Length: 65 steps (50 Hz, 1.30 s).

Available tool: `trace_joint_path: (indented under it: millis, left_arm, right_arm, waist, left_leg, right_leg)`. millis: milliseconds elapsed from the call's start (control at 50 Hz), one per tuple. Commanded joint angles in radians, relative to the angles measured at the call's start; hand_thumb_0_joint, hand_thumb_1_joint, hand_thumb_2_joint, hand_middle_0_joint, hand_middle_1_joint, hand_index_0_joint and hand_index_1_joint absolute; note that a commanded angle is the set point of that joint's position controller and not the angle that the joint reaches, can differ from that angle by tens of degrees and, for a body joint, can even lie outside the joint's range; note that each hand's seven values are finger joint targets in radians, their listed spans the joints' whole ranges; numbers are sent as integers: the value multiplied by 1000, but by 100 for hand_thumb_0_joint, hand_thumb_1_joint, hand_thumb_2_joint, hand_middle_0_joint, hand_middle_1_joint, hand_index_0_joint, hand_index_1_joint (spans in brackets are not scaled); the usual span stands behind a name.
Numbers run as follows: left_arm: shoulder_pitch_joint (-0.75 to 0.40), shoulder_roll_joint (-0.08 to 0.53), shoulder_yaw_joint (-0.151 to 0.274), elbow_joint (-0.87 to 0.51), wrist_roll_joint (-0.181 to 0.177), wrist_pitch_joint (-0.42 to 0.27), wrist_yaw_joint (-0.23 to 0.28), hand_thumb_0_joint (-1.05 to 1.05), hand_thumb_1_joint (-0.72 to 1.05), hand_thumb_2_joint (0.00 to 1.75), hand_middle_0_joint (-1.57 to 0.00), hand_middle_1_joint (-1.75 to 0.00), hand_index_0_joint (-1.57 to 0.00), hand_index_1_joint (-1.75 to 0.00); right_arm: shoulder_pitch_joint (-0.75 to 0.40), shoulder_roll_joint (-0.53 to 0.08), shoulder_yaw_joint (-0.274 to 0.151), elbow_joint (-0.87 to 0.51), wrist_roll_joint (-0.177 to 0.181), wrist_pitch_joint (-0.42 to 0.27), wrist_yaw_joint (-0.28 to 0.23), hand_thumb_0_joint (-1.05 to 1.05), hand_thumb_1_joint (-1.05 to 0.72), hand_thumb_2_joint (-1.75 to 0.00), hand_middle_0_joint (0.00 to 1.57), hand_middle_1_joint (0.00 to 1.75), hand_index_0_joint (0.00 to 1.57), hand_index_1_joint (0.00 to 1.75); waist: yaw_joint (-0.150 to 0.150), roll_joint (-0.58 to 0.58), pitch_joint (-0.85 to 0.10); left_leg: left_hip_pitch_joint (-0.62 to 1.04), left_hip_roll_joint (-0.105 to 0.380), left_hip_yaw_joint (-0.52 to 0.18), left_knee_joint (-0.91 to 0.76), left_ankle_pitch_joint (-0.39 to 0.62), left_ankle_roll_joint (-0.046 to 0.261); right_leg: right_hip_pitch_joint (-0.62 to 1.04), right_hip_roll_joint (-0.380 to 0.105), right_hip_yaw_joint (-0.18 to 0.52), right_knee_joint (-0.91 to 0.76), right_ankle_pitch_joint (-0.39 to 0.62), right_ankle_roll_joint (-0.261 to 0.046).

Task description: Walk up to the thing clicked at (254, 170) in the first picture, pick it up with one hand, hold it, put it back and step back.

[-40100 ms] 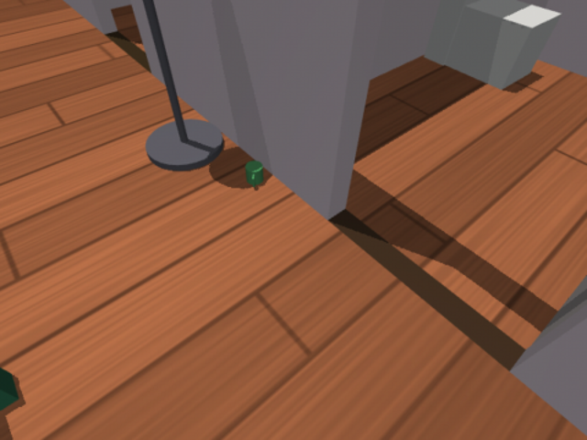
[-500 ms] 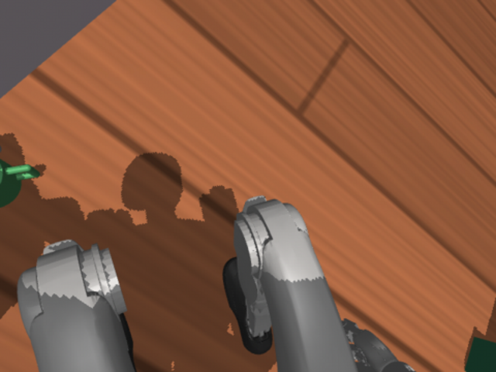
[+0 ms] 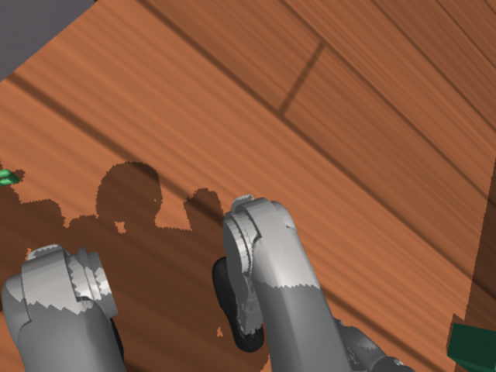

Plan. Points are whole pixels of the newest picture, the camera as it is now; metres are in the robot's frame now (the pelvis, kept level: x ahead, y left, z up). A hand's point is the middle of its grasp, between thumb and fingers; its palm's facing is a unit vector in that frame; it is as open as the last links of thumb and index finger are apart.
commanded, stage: open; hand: left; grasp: from above
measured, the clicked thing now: out of the picture +0.43 +0.31 -0.25
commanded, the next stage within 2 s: withdraw in 0.68 s
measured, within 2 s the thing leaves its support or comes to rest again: neither
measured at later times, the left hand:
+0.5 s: hand out of the picture +0.42 +0.33 -0.22, palm faces -0.44 -0.16 -0.89, open 13.6 cm
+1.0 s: hand out of the picture +0.43 +0.33 -0.21, palm faces -0.37 -0.15 -0.92, open 13.9 cm
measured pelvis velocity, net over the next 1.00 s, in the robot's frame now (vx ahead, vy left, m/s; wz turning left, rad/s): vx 0.00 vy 0.00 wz -0.01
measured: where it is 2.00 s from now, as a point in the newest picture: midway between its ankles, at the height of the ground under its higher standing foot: (182, 348)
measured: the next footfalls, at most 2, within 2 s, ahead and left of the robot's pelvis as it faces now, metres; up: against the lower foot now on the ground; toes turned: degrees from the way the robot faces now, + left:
none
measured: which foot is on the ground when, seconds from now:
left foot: down 0.00-1.00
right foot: down 0.00-1.00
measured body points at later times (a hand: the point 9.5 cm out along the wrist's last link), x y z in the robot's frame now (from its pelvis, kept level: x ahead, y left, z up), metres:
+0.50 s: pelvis +0.00 +0.00 +0.00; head +0.25 +0.12 +0.36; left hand +0.44 +0.33 -0.17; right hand +0.07 -0.26 -0.07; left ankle +0.06 +0.13 -0.26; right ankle +0.11 -0.13 -0.26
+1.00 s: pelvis +0.00 +0.00 +0.01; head +0.25 +0.12 +0.36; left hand +0.45 +0.33 -0.16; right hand +0.07 -0.26 -0.07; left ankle +0.06 +0.13 -0.26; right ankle +0.11 -0.13 -0.26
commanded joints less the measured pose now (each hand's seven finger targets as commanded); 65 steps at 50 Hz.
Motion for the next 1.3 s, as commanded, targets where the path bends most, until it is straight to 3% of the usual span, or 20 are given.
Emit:
trace_joint_path:
  millis: [0,60,80,300,320,340,420,440,600,620,680,740,820,860,920,940,1040,1060,1140,1280]
  left_arm:
    - [-227,211,17,-126,-19,7,53,0,-36,97,-19,-103,-20,-101]
    - [-259,168,-24,-116,-20,17,47,0,-41,100,-14,-108,-15,-106]
    - [-241,210,14,-120,-27,19,52,0,-42,102,-13,-108,-15,-106]
    - [-215,207,21,-161,-45,40,33,0,-49,103,-8,-110,-9,-109]
    - [-243,161,-24,-161,-48,38,26,0,-49,102,-8,-111,-9,-109]
    - [-206,207,16,-135,-49,43,28,0,-48,99,-7,-110,-9,-108]
    - [-213,214,30,-164,-48,35,28,0,-48,101,-7,-110,-9,-108]
    - [-230,208,17,-159,-41,36,24,0,-47,98,-7,-110,-9,-107]
    - [-222,227,32,-170,-50,29,21,0,-47,100,-7,-110,-9,-108]
    - [-244,192,2,-172,-50,29,14,0,-48,101,-7,-109,-8,-107]
    - [-200,225,39,-175,-51,29,19,0,-47,101,-7,-109,-9,-108]
    - [-220,204,18,-163,-50,26,15,0,-46,103,-8,-111,-9,-110]
    - [-209,250,52,-187,-53,19,20,0,-52,98,-6,-104,-8,-102]
    - [-233,237,30,-238,-42,19,14,0,-52,98,-6,-104,-8,-102]
    - [-196,263,81,-377,-62,30,19,0,-53,98,-6,-103,-7,-102]
    - [-182,224,55,-405,-74,39,12,0,-54,99,-6,-102,-7,-101]
    - [-109,211,101,-660,-108,105,-37,0,-54,99,-7,-101,-7,-101]
    - [-71,167,80,-687,-121,128,-55,0,-54,99,-7,-101,-7,-100]
    - [-199,119,26,-828,-150,181,-150,0,-56,101,-7,-100,-6,-101]
    - [-146,2,-77,-634,-191,185,-347,0,-53,100,-10,-100,-9,-101]
  right_arm:
    - [162,-313,-94,-5,6,-10,-7,0,-89,-90,20,30,20,30]
    - [157,-309,-96,-9,0,-23,6,0,-90,-90,20,30,20,30]
    - [167,-307,-83,-5,-4,-22,8,0,-89,-90,20,30,20,30]
    - [167,-326,-101,-8,5,-35,22,0,-90,-90,20,30,20,30]
    - [159,-315,-96,-14,10,-39,27,0,-90,-90,20,30,20,30]
    - [162,-316,-89,-8,5,-36,28,0,-90,-90,20,30,20,30]
    - [168,-313,-92,-7,9,-31,25,0,-89,-90,20,30,20,30]
    - [174,-310,-88,-4,6,-31,30,0,-89,-90,20,30,20,30]
    - [175,-327,-100,-10,14,-29,27,0,-89,-90,20,30,20,30]
    - [170,-326,-102,-15,16,-33,27,0,-89,-90,20,30,20,30]
    - [178,-323,-98,-10,14,-28,25,0,-89,-90,20,30,20,30]
    - [175,-324,-99,-15,16,-26,25,0,-89,-90,20,30,20,30]
    - [175,-330,-104,-12,20,-19,17,0,-91,-90,20,30,20,30]
    - [177,-325,-107,-21,15,-22,21,0,-91,-90,20,30,20,30]
    - [176,-316,-126,-24,32,-19,24,0,-91,-90,20,30,20,30]
    - [168,-300,-129,-20,42,-16,28,0,-91,-90,20,30,20,30]
    - [175,-290,-214,-30,104,29,28,0,-91,-90,20,30,20,30]
    - [175,-278,-227,-27,122,43,28,0,-91,-90,20,30,20,30]
    - [223,-253,-278,-23,181,93,4,0,-91,-91,20,30,20,30]
    - [223,-205,-271,-40,203,139,-56,0,-91,-91,20,30,20,30]
  waist:
    - [-18,417,-612]
    - [-42,445,-567]
    - [-32,432,-594]
    - [-15,470,-620]
    - [-30,479,-591]
    - [-25,442,-618]
    - [-21,465,-628]
    - [-39,471,-608]
    - [-27,446,-605]
    - [-39,456,-594]
    - [-17,447,-624]
    - [-35,446,-610]
    - [-8,449,-628]
    - [-16,471,-651]
    - [39,542,-764]
    - [57,572,-770]
    - [142,639,-903]
    - [153,615,-912]
    - [124,519,-940]
    - [105,269,-715]
  left_leg:
    - [472,11,140,-269,161,35]
    - [471,12,135,-272,141,31]
    - [477,13,130,-277,157,32]
    - [511,13,128,-293,177,25]
    - [502,13,127,-285,168,25]
    - [503,17,123,-278,191,29]
    - [513,15,127,-279,221,25]
    - [501,15,134,-271,209,29]
    - [484,13,134,-277,174,32]
    - [487,13,135,-271,164,31]
    - [500,13,133,-278,189,31]
    - [495,13,133,-271,196,30]
    - [485,13,134,-283,180,32]
    - [517,15,140,-271,200,32]
    - [576,13,152,-286,263,25]
    - [585,10,156,-304,249,19]
    - [667,5,186,-369,289,14]
    - [666,3,197,-383,295,16]
    - [670,1,205,-442,246,37]
    - [517,-19,215,-492,133,65]
  right_leg:
    - [299,33,-154,-218,232,-88]
    - [262,29,-160,-199,218,-91]
    - [290,32,-165,-208,229,-89]
    - [294,30,-165,-208,241,-93]
    - [276,28,-162,-201,237,-94]
    - [305,32,-164,-208,262,-90]
    - [307,29,-163,-201,285,-92]
    - [311,30,-158,-203,279,-91]
    - [299,29,-158,-214,240,-92]
    - [288,28,-158,-209,234,-93]
    - [320,30,-158,-215,253,-92]
    - [302,27,-159,-208,264,-91]
    - [321,30,-151,-221,243,-94]
    - [327,31,-148,-218,266,-92]
    - [364,28,-137,-214,314,-97]
    - [334,25,-135,-209,291,-104]
    - [330,10,-102,-234,323,-114]
    - [339,7,-89,-245,331,-114]
    - [356,2,-55,-337,294,-112]
    - [384,-5,-23,-452,161,-111]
